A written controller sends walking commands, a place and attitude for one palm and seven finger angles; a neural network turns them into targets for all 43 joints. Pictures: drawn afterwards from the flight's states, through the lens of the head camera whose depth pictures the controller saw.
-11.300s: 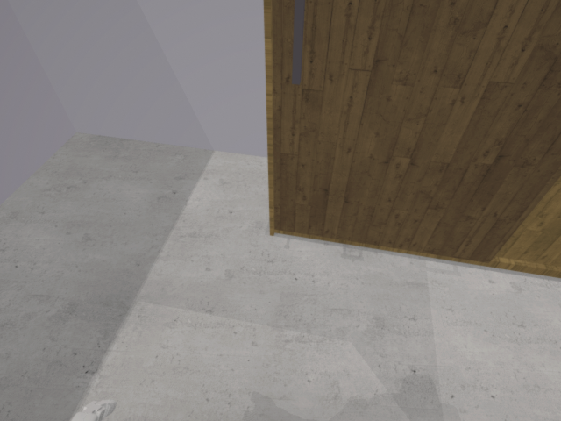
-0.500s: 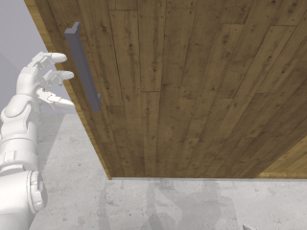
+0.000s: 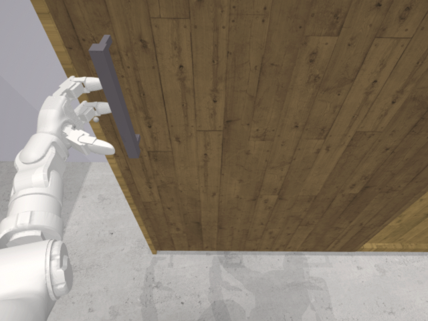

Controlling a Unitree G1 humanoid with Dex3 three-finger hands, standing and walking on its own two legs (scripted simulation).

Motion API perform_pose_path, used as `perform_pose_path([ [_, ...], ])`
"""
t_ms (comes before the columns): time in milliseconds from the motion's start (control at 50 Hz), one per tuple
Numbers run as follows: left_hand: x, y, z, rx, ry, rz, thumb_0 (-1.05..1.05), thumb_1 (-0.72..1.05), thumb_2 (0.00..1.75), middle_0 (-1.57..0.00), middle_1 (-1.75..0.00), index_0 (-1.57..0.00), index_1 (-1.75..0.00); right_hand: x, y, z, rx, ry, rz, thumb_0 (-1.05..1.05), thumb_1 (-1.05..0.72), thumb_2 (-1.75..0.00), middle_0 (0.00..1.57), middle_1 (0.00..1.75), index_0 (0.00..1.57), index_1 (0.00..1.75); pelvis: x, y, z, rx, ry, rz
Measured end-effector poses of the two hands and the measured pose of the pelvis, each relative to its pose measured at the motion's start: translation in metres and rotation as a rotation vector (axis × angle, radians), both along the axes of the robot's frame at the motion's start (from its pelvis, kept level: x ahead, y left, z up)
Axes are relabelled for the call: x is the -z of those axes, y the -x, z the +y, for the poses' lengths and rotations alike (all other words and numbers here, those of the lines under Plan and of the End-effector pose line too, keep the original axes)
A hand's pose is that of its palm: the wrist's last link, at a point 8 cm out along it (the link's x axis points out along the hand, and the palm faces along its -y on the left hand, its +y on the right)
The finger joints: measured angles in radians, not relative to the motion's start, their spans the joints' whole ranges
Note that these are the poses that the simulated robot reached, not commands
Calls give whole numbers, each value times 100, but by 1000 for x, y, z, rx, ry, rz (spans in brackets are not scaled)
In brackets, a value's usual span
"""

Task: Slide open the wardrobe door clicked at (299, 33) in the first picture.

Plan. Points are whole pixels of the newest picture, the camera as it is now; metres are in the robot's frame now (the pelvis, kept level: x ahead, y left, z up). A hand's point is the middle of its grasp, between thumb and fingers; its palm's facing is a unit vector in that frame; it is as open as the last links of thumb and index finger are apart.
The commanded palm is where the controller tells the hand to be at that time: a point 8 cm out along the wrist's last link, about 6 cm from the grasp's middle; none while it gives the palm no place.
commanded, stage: feel for the door with the fingertips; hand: left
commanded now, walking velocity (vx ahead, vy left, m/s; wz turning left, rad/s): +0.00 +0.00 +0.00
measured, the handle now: (122, 104) +0.48 +0.19 +0.15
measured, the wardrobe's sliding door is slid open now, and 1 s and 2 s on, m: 0.00 0.00 0.00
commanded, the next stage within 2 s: slide the fingers in behind the handle in 0.36 s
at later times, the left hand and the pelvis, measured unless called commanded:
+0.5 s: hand (100, 115) +0.44 +0.21 +0.16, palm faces +0.02 -1.00 +0.00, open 13.7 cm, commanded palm +0.42 +0.26 +0.16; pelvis -0.01 +0.00 +0.00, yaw +1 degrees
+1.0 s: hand (111, 120) +0.44 +0.20 +0.15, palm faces +0.01 -1.00 +0.01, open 14.0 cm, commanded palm +0.41 +0.25 +0.16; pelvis -0.01 +0.00 +0.00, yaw +0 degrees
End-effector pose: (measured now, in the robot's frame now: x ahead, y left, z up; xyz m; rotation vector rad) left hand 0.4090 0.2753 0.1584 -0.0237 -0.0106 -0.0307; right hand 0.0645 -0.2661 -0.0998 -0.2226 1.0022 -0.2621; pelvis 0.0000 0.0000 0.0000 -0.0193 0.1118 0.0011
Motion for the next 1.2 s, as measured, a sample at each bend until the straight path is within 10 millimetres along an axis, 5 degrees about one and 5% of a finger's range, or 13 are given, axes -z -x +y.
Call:
perform_pose_path([
  [320,-2,-4,-11,-51,-13,10,-2,-51,30,-30,-120,-30,-120,-2,-20,8,-22,-24,-57,1,-90,-90,20,30,20,30,0,1,-3,1,-3,-12],
  [800,2,-6,-13,-34,-18,1,-1,-50,30,-32,-122,-32,-121,5,21,-1,15,-3,32,1,-90,-90,20,30,20,30,2,10,-2,0,1,3],
  [1200,1,-4,-33,-37,-10,-9,-2,-50,30,-31,-121,-31,-120,1,-20,12,-29,-39,-64,1,-90,-90,20,30,20,30,0,2,-1,2,-4,-10],
])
